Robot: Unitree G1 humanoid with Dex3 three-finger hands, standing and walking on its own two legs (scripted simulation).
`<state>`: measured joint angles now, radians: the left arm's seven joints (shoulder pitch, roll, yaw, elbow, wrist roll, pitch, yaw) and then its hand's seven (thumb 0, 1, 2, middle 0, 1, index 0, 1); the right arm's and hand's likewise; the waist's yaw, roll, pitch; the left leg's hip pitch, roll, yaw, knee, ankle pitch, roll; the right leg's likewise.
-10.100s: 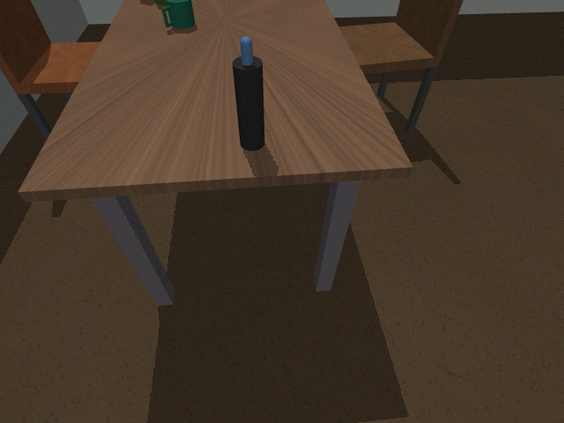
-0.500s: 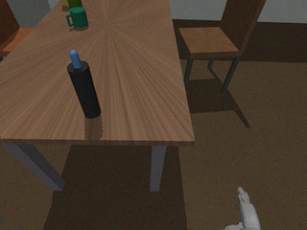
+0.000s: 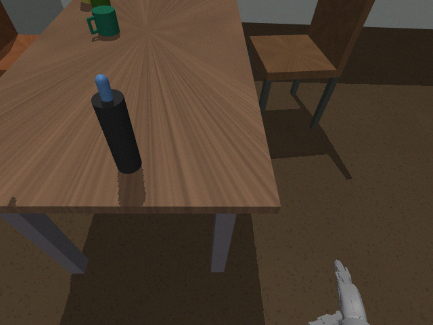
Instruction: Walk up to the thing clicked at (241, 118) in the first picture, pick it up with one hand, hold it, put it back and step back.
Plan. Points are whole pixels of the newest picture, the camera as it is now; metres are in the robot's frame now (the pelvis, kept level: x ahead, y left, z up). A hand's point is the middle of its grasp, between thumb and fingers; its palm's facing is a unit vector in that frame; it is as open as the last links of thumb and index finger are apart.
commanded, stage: go down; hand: left
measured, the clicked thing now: (117, 127) +0.47 +0.19 +0.11
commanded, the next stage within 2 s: approach in 1.16 s
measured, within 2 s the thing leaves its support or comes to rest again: neither
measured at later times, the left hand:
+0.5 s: hand out of the picture +0.36 +0.38 +0.16, palm faces +0.18 -0.98 +0.02, open 17.6 cm
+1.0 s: hand out of the picture +0.39 +0.38 +0.17, palm faces +0.16 -0.99 +0.02, open 17.5 cm
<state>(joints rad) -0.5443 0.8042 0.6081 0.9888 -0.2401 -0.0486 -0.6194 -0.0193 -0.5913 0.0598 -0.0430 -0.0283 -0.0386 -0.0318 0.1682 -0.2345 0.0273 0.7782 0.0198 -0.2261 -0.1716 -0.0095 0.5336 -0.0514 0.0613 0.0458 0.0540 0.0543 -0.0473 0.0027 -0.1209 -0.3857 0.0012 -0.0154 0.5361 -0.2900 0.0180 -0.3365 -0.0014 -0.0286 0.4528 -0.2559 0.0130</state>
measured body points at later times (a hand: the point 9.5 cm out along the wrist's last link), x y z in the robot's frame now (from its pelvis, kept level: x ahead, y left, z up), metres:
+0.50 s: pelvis -0.02 +0.00 -0.01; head +0.03 +0.02 +0.44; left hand +0.34 +0.43 +0.17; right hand +0.14 -0.27 -0.08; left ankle -0.02 +0.10 -0.74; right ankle -0.02 -0.13 -0.74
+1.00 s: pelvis +0.00 +0.00 -0.01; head +0.04 +0.02 +0.44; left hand +0.37 +0.43 +0.17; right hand +0.15 -0.26 -0.08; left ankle -0.02 +0.10 -0.74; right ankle -0.02 -0.13 -0.74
